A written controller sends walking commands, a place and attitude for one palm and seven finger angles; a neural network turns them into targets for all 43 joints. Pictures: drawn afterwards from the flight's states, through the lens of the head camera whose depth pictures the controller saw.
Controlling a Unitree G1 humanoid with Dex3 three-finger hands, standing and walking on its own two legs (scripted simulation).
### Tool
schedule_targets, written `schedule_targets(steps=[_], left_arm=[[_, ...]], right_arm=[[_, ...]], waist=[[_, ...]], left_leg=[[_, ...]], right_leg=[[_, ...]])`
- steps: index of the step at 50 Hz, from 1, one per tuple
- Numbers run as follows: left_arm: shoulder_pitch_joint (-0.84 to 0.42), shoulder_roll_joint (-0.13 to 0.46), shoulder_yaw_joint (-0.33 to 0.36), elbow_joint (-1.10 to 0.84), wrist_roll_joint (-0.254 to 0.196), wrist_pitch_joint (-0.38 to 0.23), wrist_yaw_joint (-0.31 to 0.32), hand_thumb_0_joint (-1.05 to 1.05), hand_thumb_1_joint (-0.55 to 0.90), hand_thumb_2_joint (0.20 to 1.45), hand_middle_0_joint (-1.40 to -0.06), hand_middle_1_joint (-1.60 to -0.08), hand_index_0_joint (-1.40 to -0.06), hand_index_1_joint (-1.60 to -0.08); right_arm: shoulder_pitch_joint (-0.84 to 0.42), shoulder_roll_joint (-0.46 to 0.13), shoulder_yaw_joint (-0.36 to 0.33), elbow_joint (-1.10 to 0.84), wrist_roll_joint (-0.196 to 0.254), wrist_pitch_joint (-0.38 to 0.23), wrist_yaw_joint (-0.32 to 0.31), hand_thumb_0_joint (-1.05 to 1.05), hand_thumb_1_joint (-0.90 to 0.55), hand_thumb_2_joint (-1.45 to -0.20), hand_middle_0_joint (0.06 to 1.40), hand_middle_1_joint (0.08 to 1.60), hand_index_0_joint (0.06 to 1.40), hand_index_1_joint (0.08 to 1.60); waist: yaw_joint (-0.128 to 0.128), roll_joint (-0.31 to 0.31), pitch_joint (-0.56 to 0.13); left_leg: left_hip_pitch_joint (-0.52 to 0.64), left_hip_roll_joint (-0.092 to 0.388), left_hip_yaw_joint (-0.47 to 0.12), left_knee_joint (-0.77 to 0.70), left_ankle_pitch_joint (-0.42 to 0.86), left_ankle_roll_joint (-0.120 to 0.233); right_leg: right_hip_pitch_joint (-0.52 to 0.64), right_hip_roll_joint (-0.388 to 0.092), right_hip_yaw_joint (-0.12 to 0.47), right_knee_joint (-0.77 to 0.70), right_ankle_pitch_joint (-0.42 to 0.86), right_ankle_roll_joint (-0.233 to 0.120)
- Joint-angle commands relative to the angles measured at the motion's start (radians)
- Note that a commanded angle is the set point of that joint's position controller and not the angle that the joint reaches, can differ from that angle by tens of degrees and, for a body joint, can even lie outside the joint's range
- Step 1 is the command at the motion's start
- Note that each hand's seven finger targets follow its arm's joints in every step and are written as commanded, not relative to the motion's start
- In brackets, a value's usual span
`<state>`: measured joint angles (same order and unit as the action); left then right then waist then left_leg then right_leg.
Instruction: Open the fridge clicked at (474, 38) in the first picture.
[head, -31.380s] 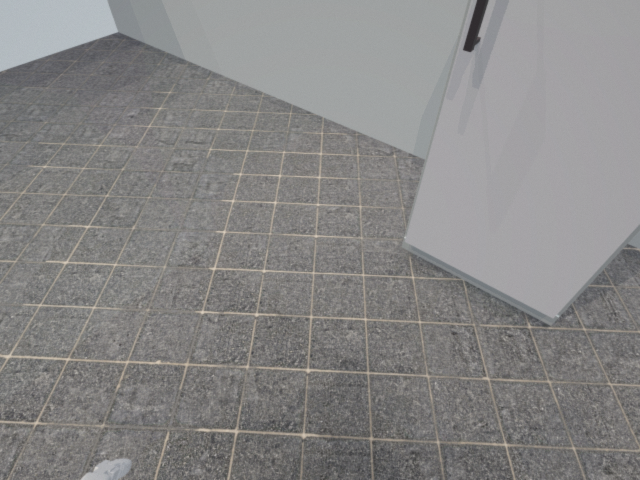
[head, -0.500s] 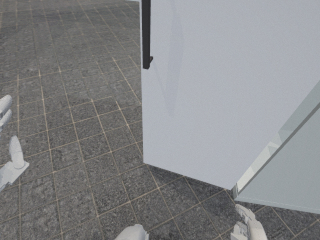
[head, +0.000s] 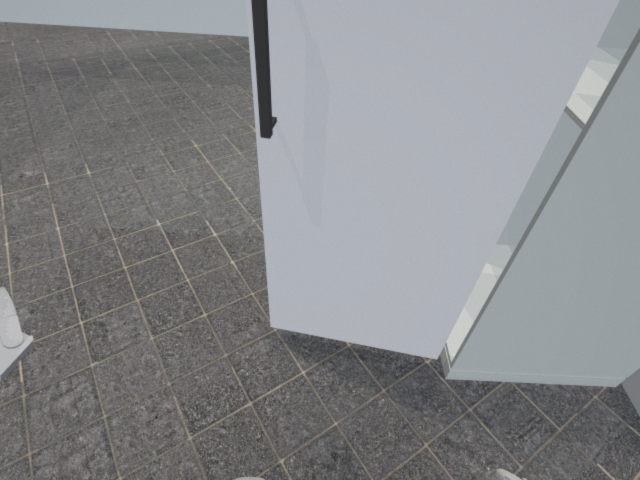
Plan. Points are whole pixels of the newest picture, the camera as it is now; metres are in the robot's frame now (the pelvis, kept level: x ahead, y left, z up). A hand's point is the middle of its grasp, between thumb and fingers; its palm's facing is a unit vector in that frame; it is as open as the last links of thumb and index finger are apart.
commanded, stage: stop stepping back and stand still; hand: left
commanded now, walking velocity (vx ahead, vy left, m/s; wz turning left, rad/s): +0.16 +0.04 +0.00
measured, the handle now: (265, 33) +0.73 +0.17 +0.27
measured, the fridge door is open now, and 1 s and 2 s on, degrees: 80 80 80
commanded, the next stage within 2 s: let the arm hang, fingers relaxed in 0.38 s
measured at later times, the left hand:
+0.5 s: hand (33, 325) +0.21 +0.32 +0.14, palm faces +0.43 -0.77 -0.47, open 7.4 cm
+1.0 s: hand out of the picture -0.01 +0.26 -0.18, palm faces +0.04 -0.97 -0.24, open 7.2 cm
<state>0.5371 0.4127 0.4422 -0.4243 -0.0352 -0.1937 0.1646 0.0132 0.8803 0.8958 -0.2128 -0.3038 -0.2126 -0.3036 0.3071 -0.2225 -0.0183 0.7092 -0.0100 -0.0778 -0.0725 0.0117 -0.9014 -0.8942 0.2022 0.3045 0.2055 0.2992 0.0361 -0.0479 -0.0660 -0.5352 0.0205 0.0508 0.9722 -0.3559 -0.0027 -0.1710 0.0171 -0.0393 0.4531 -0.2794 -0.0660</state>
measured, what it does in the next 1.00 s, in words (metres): steps on the spot: left foot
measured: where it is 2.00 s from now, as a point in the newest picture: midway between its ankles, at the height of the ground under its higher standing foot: outside the picture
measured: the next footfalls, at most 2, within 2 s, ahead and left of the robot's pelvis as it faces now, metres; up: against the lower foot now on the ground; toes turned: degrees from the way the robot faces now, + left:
left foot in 0.14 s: +0.07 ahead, +0.17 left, +0.00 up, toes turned +7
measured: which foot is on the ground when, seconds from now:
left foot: up 0.00-0.12, down 0.14-1.00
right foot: down 0.00-1.00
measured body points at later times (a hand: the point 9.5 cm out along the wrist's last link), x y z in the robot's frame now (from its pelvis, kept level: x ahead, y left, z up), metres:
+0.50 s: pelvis +0.02 +0.04 -0.01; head +0.03 +0.04 +0.44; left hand +0.19 +0.35 +0.16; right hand +0.19 -0.18 -0.10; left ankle +0.03 +0.16 -0.74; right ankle -0.02 -0.08 -0.74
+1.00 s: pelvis -0.01 +0.05 +0.00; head +0.02 +0.06 +0.44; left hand -0.01 +0.31 -0.16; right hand +0.04 -0.21 -0.15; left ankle +0.03 +0.16 -0.74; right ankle -0.01 -0.07 -0.74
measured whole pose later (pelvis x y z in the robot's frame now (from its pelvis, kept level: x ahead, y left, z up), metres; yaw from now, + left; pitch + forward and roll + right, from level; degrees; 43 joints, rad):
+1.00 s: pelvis -0.01 +0.05 +0.00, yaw +4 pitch +0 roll -2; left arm 0.26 0.26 0.00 1.04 0.02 0.03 0.00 0.00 0.94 0.90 -0.20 -0.30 -0.20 -0.30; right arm 0.23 -0.23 -0.02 1.03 -0.02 0.04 -0.01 0.01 -0.91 -0.89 0.20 0.30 0.20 0.30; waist 0.00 0.00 0.07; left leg -0.31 0.04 0.04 0.51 -0.20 0.01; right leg -0.19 0.00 -0.06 0.45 -0.26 0.00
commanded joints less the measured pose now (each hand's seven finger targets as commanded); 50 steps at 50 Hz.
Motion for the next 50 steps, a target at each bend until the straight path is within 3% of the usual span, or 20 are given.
schedule_targets(steps=[1,5,6,8,9,11,14,17,19,23,24,26,27,29,31,33,35,40,42,50], left_arm=[[-0.261,0.105,-0.043,-0.107,0.016,-0.044,0.011,0.000,0.900,0.900,-0.200,-0.300,-0.200,-0.300],[-0.245,0.167,0.012,-0.203,0.023,-0.064,0.022,0.000,0.900,0.900,-0.200,-0.300,-0.200,-0.300],[-0.214,0.211,0.057,-0.234,0.017,-0.069,0.024,0.000,0.900,0.900,-0.200,-0.300,-0.200,-0.300],[-0.171,0.222,0.094,-0.329,0.015,-0.091,0.022,0.000,0.900,0.900,-0.200,-0.300,-0.200,-0.300],[-0.145,0.236,0.123,-0.346,0.013,-0.098,0.022,0.000,0.900,0.900,-0.200,-0.300,-0.200,-0.300],[-0.084,0.245,0.150,-0.321,0.008,-0.097,0.008,0.000,0.900,0.900,-0.200,-0.300,-0.200,-0.300],[-0.065,0.198,0.135,-0.239,0.008,-0.098,0.007,0.000,0.900,0.900,-0.200,-0.300,-0.200,-0.300],[-0.003,0.165,0.104,-0.161,-0.013,-0.088,0.000,0.000,0.900,0.900,-0.200,-0.300,-0.200,-0.300],[-0.017,0.159,0.094,-0.135,-0.012,-0.083,-0.001,0.000,0.900,0.900,-0.200,-0.300,-0.200,-0.300],[-0.063,0.158,0.067,-0.188,-0.001,-0.075,-0.007,0.000,0.900,0.900,-0.200,-0.300,-0.200,-0.300],[-0.115,0.013,-0.326,0.510,0.068,0.084,-0.131,0.000,0.900,0.900,-0.200,-0.300,-0.200,-0.300],[-0.142,-0.045,-0.331,0.540,0.052,0.190,-0.151,0.000,0.900,0.900,-0.200,-0.300,-0.200,-0.300],[-0.161,-0.063,-0.350,0.585,0.049,0.190,-0.152,0.000,0.900,0.900,-0.200,-0.300,-0.200,-0.300],[-0.210,-0.044,-0.362,0.694,0.050,0.189,-0.156,0.000,0.900,0.900,-0.200,-0.300,-0.200,-0.300],[-0.205,0.001,-0.366,0.827,0.060,0.176,-0.157,0.000,0.900,0.900,-0.200,-0.300,-0.200,-0.300],[-0.239,0.050,-0.370,0.943,0.067,0.170,-0.153,0.000,0.900,0.900,-0.200,-0.300,-0.200,-0.300],[-0.328,0.047,-0.387,1.047,0.066,0.177,-0.152,0.000,0.900,0.900,-0.200,-0.300,-0.200,-0.300],[-0.324,-0.017,-0.412,1.225,0.054,0.183,-0.148,0.000,0.900,0.900,-0.200,-0.300,-0.200,-0.300],[-0.294,-0.026,-0.399,1.276,0.056,0.187,-0.147,0.000,0.900,0.900,-0.200,-0.300,-0.200,-0.300],[-0.327,-0.001,-0.405,1.417,0.053,0.183,-0.155,0.000,0.900,0.900,-0.200,-0.300,-0.200,-0.300]], right_arm=[[-0.190,-0.114,-0.028,-0.181,-0.003,-0.095,-0.038,0.000,-0.900,-0.900,0.200,0.300,0.200,0.300],[-0.150,-0.117,-0.031,-0.182,-0.014,-0.133,-0.044,0.000,-0.900,-0.900,0.200,0.300,0.200,0.300],[-0.142,-0.129,-0.038,-0.186,-0.009,-0.139,-0.046,0.000,-0.900,-0.900,0.200,0.300,0.200,0.300],[-0.160,-0.145,-0.039,-0.219,-0.005,-0.133,-0.035,0.000,-0.900,-0.900,0.200,0.300,0.200,0.300],[-0.162,-0.137,-0.035,-0.227,0.001,-0.133,-0.026,0.000,-0.900,-0.900,0.200,0.300,0.200,0.300],[-0.161,-0.119,-0.028,-0.212,-0.009,-0.134,-0.018,0.000,-0.900,-0.900,0.200,0.300,0.200,0.300],[-0.145,-0.112,-0.024,-0.212,0.004,-0.142,-0.006,0.000,-0.900,-0.900,0.200,0.300,0.200,0.300],[-0.117,-0.096,-0.033,-0.206,0.010,-0.133,0.009,0.000,-0.900,-0.900,0.200,0.300,0.200,0.300],[-0.121,-0.096,-0.027,-0.203,0.008,-0.128,0.007,0.000,-0.900,-0.900,0.200,0.300,0.200,0.300],[-0.154,-0.105,-0.022,-0.213,0.007,-0.118,-0.009,0.000,-0.900,-0.900,0.200,0.300,0.200,0.300],[-0.214,-0.311,-0.070,-0.030,0.021,-0.134,0.081,0.000,-0.900,-0.900,0.200,0.300,0.200,0.300],[-0.177,-0.253,-0.068,-0.063,0.017,-0.023,0.076,0.000,-0.900,-0.900,0.200,0.300,0.200,0.300],[-0.179,-0.247,-0.054,-0.050,0.004,-0.012,0.074,0.000,-0.900,-0.900,0.200,0.300,0.200,0.300],[-0.182,-0.238,-0.033,-0.049,-0.015,0.015,0.070,0.000,-0.900,-0.900,0.200,0.300,0.200,0.300],[-0.212,-0.238,-0.027,-0.036,-0.018,0.028,0.068,0.000,-0.900,-0.900,0.200,0.300,0.200,0.300],[-0.190,-0.168,-0.023,-0.009,-0.007,0.047,0.071,0.000,-0.900,-0.900,0.200,0.300,0.200,0.300],[-0.170,-0.159,-0.022,0.039,-0.020,0.078,0.068,0.000,-0.900,-0.900,0.200,0.300,0.200,0.300],[-0.156,-0.151,-0.015,0.144,-0.019,0.080,0.061,0.000,-0.900,-0.900,0.200,0.300,0.200,0.300],[-0.155,-0.158,-0.023,0.166,-0.020,0.080,0.056,0.000,-0.900,-0.900,0.200,0.300,0.200,0.300],[-0.106,-0.194,-0.034,0.263,-0.013,0.080,0.049,0.000,-0.900,-0.900,0.200,0.300,0.200,0.300]], waist=[[-0.046,-0.025,0.138],[-0.030,-0.050,0.082],[-0.032,0.002,0.060],[-0.025,0.239,0.031],[-0.014,0.262,0.003],[-0.019,0.365,0.062],[-0.029,0.205,0.067],[-0.049,-0.101,-0.029],[-0.050,-0.090,-0.054],[-0.036,0.091,-0.089],[-0.081,0.147,-0.029],[-0.047,0.159,-0.017],[-0.047,0.164,-0.044],[-0.039,0.082,-0.016],[-0.004,-0.029,-0.076],[-0.035,-0.142,-0.079],[-0.062,-0.173,-0.019],[-0.055,0.178,-0.006],[-0.038,0.242,-0.008],[-0.043,0.096,0.070]], left_leg=[[0.150,0.040,0.026,-0.214,-0.003,0.018],[0.312,0.006,0.069,-0.479,0.039,0.036],[0.354,0.040,0.013,-0.537,0.049,0.049],[0.412,0.193,-0.209,-0.579,0.280,0.112],[0.406,0.226,-0.238,-0.583,0.421,0.115],[0.220,0.228,-0.215,-0.668,0.159,0.117],[0.122,0.141,-0.069,-0.558,0.074,0.067],[0.201,0.024,0.016,-0.340,0.160,0.006],[0.254,0.028,0.009,-0.415,0.235,0.007],[0.410,0.103,-0.030,-0.494,0.556,0.035],[0.325,0.126,-0.062,-0.389,0.808,0.043],[0.312,0.184,-0.089,-0.467,0.869,0.077],[0.305,0.230,-0.152,-0.490,0.828,0.116],[0.249,0.242,-0.204,-0.533,0.663,0.156],[0.259,0.162,-0.147,-0.454,0.552,0.102],[0.207,0.035,-0.055,-0.371,0.262,0.028],[0.255,-0.004,-0.034,-0.349,0.093,0.012],[0.330,0.081,-0.104,-0.496,0.276,0.033],[0.287,0.098,-0.121,-0.529,0.238,0.043],[0.278,0.107,-0.138,-0.623,0.055,0.039]], right_leg=[[-0.242,-0.252,0.211,-0.258,-0.358,-0.095],[-0.152,-0.188,0.168,-0.126,-0.198,-0.047],[-0.148,-0.166,0.142,-0.044,-0.128,-0.019],[-0.209,-0.041,0.047,0.159,0.012,0.054],[-0.188,-0.014,0.002,0.208,0.026,0.073],[-0.086,-0.015,-0.015,0.168,-0.130,0.073],[0.031,-0.033,0.022,0.015,0.043,0.061],[0.012,-0.192,0.252,-0.076,0.328,-0.016],[0.033,-0.184,0.190,-0.034,0.489,0.002],[-0.021,-0.071,0.056,0.039,0.430,0.075],[-0.106,-0.142,-0.028,0.221,0.549,0.065],[-0.144,-0.065,-0.008,0.260,0.075,0.065],[-0.174,-0.054,0.002,0.294,-0.119,0.065],[-0.137,-0.051,0.031,0.278,-0.193,0.060],[-0.024,-0.075,0.039,0.101,0.139,0.046],[-0.002,-0.228,0.191,0.019,0.405,-0.005],[-0.117,-0.247,0.211,-0.051,0.278,-0.049],[-0.103,-0.125,0.103,-0.027,0.103,0.020],[-0.032,-0.110,0.077,-0.042,0.082,0.024],[-0.053,-0.105,0.082,-0.123,-0.029,0.014]])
